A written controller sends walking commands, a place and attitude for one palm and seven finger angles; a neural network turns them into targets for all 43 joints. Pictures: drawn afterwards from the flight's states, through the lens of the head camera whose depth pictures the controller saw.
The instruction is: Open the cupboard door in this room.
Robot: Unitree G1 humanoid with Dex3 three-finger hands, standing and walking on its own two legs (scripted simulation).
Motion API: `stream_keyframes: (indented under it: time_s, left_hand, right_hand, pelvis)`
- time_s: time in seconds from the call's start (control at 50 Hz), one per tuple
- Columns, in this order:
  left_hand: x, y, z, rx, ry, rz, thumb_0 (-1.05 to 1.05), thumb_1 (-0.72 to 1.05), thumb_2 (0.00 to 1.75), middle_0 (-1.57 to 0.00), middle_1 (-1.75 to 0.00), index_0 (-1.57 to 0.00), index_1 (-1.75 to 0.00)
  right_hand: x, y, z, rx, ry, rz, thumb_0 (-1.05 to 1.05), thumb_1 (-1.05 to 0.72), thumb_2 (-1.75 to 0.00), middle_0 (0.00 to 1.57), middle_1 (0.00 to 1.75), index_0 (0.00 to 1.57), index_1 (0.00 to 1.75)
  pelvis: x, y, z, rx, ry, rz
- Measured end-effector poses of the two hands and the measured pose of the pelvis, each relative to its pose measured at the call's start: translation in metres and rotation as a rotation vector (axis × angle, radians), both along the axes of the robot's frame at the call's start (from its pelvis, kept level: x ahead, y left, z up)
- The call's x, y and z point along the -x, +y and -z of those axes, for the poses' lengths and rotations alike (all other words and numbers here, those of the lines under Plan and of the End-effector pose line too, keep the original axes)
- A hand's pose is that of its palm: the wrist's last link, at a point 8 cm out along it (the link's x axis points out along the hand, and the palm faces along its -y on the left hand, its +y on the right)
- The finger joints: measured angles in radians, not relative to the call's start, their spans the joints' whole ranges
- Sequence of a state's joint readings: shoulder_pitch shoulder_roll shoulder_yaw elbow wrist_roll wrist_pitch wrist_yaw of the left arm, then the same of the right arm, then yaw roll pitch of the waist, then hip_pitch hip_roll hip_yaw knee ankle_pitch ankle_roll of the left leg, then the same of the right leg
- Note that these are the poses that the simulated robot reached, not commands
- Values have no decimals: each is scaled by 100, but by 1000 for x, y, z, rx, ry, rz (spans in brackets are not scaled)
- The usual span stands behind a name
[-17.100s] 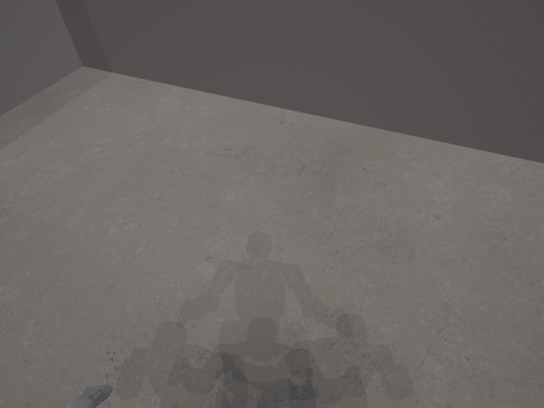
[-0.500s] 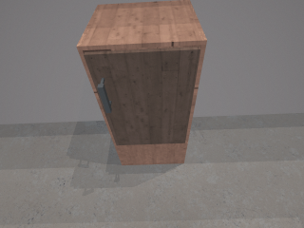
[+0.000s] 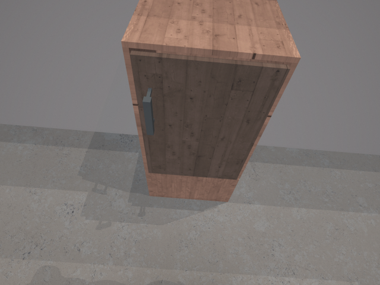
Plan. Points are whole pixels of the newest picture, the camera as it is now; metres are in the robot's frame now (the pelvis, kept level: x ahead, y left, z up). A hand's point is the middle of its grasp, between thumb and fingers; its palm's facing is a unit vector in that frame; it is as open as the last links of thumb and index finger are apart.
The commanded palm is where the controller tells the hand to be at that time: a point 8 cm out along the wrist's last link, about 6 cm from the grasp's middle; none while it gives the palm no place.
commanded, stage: come to a stop and stand still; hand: left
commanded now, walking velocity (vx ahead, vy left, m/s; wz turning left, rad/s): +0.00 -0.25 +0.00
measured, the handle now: (150, 112) +0.56 +0.17 -0.03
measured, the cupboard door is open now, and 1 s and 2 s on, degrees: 0 0 0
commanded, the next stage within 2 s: look again from close up in 1.04 s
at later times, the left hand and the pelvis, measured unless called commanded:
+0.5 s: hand out of the picture +0.04 +0.15 -0.16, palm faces -0.06 -0.97 -0.22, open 7.3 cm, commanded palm none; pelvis -0.04 -0.04 +0.01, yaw -3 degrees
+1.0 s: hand out of the picture -0.07 +0.07 -0.17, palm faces +0.05 -0.99 -0.15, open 7.3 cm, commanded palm none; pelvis -0.05 -0.08 +0.01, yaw -1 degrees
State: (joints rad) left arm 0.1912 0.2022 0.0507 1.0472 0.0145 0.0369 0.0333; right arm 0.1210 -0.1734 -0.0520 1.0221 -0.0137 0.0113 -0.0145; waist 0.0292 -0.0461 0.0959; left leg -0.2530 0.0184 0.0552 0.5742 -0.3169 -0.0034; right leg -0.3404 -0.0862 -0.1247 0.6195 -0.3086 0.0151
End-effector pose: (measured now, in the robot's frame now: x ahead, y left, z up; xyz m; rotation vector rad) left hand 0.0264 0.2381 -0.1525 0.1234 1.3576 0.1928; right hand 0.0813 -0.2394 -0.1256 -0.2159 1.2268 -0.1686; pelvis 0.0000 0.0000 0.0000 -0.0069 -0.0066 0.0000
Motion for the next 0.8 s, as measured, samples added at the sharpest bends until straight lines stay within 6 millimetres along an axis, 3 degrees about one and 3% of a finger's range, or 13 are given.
stream_keyframes:
  time_s: [0.1,0.2,0.28,0.38,0.48,0.54,0.66,0.8]
  left_hand:
    - [7,17,-5,17,23,1,0,91,90,-20,-30,-20,-29]
    - [15,25,-11,21,51,25,0,91,90,-20,-30,-20,-29]
    - [17,23,-12,16,66,54,0,91,90,-20,-30,-20,-29]
    - [6,3,-17,12,33,100,0,91,90,-20,-30,-20,-29]
    - [-10,-32,-24,-8,-56,136,0,91,90,-20,-30,-20,-29]
    - [-8,-56,-29,-29,-97,144,0,91,90,-20,-30,-20,-29]
    - [9,-79,-42,-56,-113,103,-1,94,90,-21,-30,-20,-30]
    - [45,-92,-25,-25,-35,51,0,94,90,-21,-30,-20,-30]
  right_hand:
    - [14,22,-16,15,11,0,0,-91,-90,20,30,20,30]
    - [35,21,-24,34,20,43,0,-93,-90,20,30,20,30]
    - [64,13,-25,39,46,92,0,-92,-90,20,30,20,30]
    - [115,-2,-18,18,120,152,0,-91,-90,20,30,20,30]
    - [165,-22,3,-42,212,193,0,-91,-90,20,30,20,30]
    - [185,-35,19,-83,253,207,0,-91,-90,20,30,20,30]
    - [185,-48,18,-127,264,174,0,-91,-90,20,30,20,30]
    - [163,-57,20,-106,231,120,0,-91,-90,19,30,20,30]
  pelvis:
    - [3,11,-12,21,4,8]
    - [9,14,-18,31,22,31]
    - [15,10,-20,30,24,47]
    - [27,-5,-19,20,15,52]
    - [40,-30,-12,-10,3,46]
    - [46,-47,-7,-18,-17,38]
    - [48,-70,-15,-32,-12,32]
    - [52,-81,-9,7,-2,7]
